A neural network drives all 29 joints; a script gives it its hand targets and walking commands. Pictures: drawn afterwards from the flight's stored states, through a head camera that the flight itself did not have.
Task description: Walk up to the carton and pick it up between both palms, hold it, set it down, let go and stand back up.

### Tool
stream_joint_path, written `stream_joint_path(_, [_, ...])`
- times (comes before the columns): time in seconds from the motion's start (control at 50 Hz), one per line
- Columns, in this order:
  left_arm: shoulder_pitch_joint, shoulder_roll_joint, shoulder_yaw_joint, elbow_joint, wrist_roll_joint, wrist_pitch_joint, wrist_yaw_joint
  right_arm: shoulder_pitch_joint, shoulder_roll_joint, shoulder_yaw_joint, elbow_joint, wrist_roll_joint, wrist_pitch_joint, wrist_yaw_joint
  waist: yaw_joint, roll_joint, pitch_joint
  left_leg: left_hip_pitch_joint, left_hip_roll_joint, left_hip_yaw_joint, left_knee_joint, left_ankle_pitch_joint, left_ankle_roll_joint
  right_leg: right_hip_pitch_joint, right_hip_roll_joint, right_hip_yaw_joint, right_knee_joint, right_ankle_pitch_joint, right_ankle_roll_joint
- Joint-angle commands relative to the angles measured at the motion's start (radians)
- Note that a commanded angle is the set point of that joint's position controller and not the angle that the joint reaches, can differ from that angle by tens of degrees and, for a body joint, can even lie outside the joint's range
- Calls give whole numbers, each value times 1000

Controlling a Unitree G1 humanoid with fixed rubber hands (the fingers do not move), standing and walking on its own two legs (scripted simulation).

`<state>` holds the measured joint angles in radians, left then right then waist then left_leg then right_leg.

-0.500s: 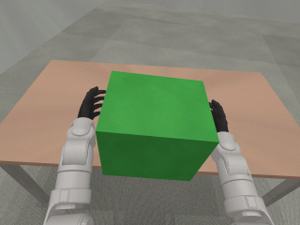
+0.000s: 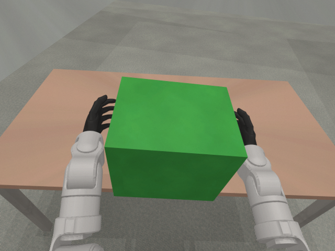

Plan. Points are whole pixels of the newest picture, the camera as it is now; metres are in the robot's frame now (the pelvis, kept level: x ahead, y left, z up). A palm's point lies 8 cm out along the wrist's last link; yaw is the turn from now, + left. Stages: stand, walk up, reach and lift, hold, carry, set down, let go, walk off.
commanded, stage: reach and lift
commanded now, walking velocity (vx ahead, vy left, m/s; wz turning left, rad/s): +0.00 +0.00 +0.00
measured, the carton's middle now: (169, 141) +0.36 -0.01 +0.09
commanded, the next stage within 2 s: hold in 0.24 s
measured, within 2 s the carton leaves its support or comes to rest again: neither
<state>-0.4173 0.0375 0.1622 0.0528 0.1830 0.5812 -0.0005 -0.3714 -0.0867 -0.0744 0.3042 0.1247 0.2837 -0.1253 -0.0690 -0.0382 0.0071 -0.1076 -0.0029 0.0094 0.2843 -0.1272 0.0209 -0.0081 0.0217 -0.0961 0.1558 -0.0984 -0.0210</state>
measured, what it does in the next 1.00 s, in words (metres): stands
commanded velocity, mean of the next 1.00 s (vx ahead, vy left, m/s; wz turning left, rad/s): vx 0.00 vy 0.00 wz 0.00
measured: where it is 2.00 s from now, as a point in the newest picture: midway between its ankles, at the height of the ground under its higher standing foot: outside the picture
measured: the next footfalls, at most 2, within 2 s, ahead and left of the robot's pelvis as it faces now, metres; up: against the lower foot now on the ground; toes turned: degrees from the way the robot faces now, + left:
none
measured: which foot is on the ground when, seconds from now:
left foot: down 0.00-1.00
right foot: down 0.00-1.00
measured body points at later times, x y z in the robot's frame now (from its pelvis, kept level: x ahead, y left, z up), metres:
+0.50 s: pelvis -0.01 -0.01 +0.00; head -0.04 +0.02 +0.45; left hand +0.35 +0.17 +0.17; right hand +0.34 -0.18 +0.15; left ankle +0.02 +0.10 -0.75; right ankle +0.00 -0.10 -0.75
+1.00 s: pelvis -0.01 +0.00 +0.00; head -0.03 +0.02 +0.45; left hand +0.36 +0.17 +0.17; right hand +0.35 -0.18 +0.15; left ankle +0.02 +0.10 -0.75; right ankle +0.00 -0.10 -0.75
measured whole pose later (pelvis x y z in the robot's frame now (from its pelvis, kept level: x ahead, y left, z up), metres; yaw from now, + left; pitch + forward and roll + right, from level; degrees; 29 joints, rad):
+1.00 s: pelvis -0.01 +0.00 +0.00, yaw +0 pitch -4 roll -1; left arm -0.48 0.03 0.21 -0.02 0.23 0.73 -0.03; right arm -0.46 -0.09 -0.08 0.30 0.14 0.40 -0.12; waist -0.06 -0.05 0.01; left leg -0.09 0.00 0.01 0.28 -0.11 0.02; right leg 0.00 0.02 -0.09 0.16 -0.09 -0.03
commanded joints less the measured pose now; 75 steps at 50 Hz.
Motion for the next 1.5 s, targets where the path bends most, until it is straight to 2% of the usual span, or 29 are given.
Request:
stream_joint_path(0.0, [-582, -456, -441, -201, -133, -53, -122, -802, 362, 376, -338, 49, -90, 103, -1, 62, -430, 218, 6, -48, 7, 237, -40, 57, 18, 15, 28, 272, 25])
stream_joint_path(0.22, [-629, -425, -377, -158, -115, -18, -135, -850, 372, 340, -292, 37, -69, 97, -1, 45, -425, 158, -5, -33, -9, 168, -13, 110, 6, 24, 39, 275, 36])
stream_joint_path(0.36, [-592, -426, -403, -279, -129, 28, -134, -846, 392, 436, -384, 99, -28, 60, 29, 42, -473, 171, -16, -36, 19, 345, -3, 194, 7, 41, 59, 415, 35])
stream_joint_path(0.4, [-605, -410, -395, -285, -128, 50, -138, -846, 380, 427, -374, 108, -7, 54, 23, 42, -434, 165, -15, -31, 8, 299, -6, 164, 4, 39, 48, 357, 34])
stream_joint_path(0.5, [-672, -391, -376, -243, -133, 82, -146, -880, 357, 337, -309, 85, 21, 69, -6, 55, -355, 127, -4, -14, -32, 82, -11, 60, 2, 22, 14, 119, 28])
stream_joint_path(0.58, [-708, -393, -368, -214, -133, 79, -150, -905, 348, 290, -283, 59, 26, 80, -19, 74, -378, 130, -3, -13, -29, 54, -14, 36, 4, 13, 9, 70, 23])
stream_joint_path(0.74, [-702, -397, -343, -199, -111, 75, -154, -907, 343, 283, -274, 45, 29, 89, -10, 73, -422, 152, -3, -24, -15, 119, -18, 68, 10, 7, 20, 130, 20])
stream_joint_path(0.96, [-654, -413, -374, -279, -109, 79, -144, -886, 348, 355, -353, 86, 19, 83, 8, 63, -432, 205, -7, -26, 6, 250, -24, 101, 19, 12, 31, 247, 23])
stream_joint_path(1.24, [-641, -394, -373, -284, -118, 88, -153, -858, 344, 352, -352, 92, 29, 72, -5, 59, -408, 186, -11, -21, -3, 209, -22, 104, 12, 18, 26, 243, 28])
stream_joint_path(1.48, [-653, -392, -361, -269, -115, 84, -158, -870, 348, 345, -345, 85, 30, 70, -1, 59, -408, 170, -11, -21, -10, 178, -19, 103, 11, 15, 27, 221, 26])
